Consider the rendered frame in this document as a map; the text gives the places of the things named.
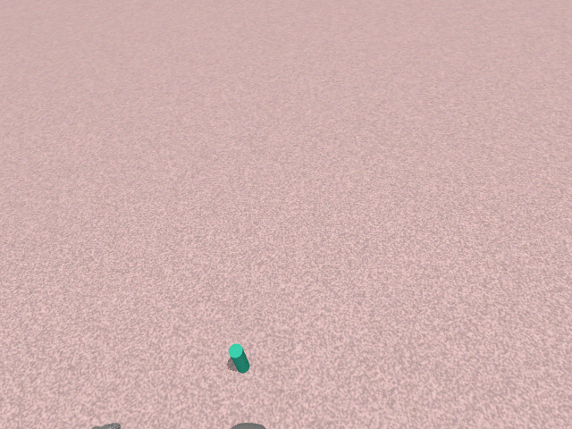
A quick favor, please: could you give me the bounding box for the can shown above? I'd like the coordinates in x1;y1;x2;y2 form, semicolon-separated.
229;343;249;373

